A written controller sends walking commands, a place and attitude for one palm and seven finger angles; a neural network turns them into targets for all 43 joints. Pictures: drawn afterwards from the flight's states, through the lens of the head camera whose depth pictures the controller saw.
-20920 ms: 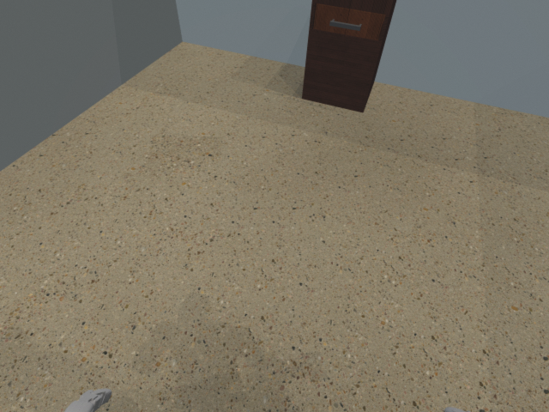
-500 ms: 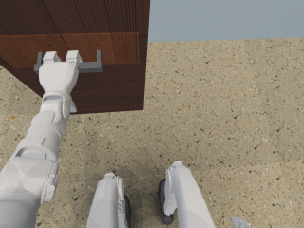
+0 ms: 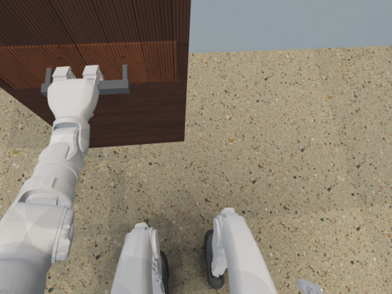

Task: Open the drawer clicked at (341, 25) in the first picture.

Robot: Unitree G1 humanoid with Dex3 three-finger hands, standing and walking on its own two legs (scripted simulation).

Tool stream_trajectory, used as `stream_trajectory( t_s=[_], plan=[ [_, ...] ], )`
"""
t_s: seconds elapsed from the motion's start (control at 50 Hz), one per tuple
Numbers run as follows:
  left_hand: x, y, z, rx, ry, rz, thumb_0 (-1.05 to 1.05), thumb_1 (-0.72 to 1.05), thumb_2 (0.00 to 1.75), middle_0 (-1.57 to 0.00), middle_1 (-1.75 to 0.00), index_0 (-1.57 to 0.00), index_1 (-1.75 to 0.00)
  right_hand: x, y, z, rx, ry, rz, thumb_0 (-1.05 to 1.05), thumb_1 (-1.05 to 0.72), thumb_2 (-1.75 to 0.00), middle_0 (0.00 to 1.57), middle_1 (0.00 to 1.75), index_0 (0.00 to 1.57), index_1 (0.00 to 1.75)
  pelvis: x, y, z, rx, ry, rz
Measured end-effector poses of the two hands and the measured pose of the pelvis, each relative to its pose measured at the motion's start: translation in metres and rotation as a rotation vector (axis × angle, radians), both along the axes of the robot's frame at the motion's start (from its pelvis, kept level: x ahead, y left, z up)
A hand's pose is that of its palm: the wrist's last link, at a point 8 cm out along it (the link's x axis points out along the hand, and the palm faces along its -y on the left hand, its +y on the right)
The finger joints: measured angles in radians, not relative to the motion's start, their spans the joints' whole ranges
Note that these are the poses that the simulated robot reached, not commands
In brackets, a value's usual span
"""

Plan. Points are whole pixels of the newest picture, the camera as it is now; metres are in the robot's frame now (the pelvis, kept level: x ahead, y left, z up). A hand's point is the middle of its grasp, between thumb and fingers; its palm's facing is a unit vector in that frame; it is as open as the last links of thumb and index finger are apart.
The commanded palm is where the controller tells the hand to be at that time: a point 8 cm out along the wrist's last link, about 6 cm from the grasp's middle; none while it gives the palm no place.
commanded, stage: close the thumb around the handle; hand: left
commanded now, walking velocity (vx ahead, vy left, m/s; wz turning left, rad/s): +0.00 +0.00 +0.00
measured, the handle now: (87, 79) +0.56 +0.20 -0.04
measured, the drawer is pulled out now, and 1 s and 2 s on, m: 0.00 0.03 0.08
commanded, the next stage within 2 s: pull the drawer open in 0.04 s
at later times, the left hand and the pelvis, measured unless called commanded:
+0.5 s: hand (85, 114) +0.49 +0.20 -0.07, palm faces -0.05 -0.05 -1.00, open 5.9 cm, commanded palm +0.45 +0.20 -0.02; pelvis +0.01 +0.00 +0.01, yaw -1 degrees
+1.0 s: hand (85, 121) +0.47 +0.20 -0.07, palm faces -0.05 -0.06 -1.00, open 5.9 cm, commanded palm +0.43 +0.20 -0.02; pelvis +0.03 +0.01 +0.02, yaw +0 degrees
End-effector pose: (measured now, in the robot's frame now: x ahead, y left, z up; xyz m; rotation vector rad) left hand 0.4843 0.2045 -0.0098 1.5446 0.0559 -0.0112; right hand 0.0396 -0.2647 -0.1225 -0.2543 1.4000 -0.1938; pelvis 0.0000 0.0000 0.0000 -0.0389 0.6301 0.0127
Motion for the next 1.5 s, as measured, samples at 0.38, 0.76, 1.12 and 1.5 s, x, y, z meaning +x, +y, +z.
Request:
stream_trajectory(
  t_s=[0.38,0.76,1.12,1.5],
  plan=[
    [-0.004,0.001,-0.001,-0.012,-0.002,-0.005,0.0,0.73,0.79,-0.31,-1.35,-0.35,-1.3,0.011,0.004,0.0,0.015,-0.001,-0.01,0.01,-0.91,-0.9,0.2,0.29,0.2,0.3,0.006,0.004,0.004,0.004,-0.001,-0.012],
    [-0.02,0.002,-0.002,-0.03,-0.013,-0.021,0.0,0.74,0.79,-0.28,-1.35,-0.34,-1.27,0.048,0.007,0.007,0.027,-0.025,0.023,0.01,-0.91,-0.9,0.2,0.29,0.2,0.3,0.023,0.007,0.015,0.009,-0.008,-0.013],
    [-0.035,0.001,0.0,-0.03,0.008,-0.006,0.0,0.74,0.78,-0.28,-1.34,-0.34,-1.27,0.063,0.007,0.013,0.036,-0.044,0.033,0.01,-0.91,-0.9,0.2,0.29,0.2,0.3,0.028,0.005,0.023,0.017,-0.021,-0.016],
    [-0.057,0.0,-0.001,-0.027,0.001,0.0,0.0,0.74,0.79,-0.28,-1.34,-0.33,-1.27,0.069,0.004,0.01,0.038,-0.086,0.043,0.01,-0.91,-0.9,0.2,0.29,0.2,0.3,0.021,0.001,0.021,0.024,-0.037,-0.016]
  ],
)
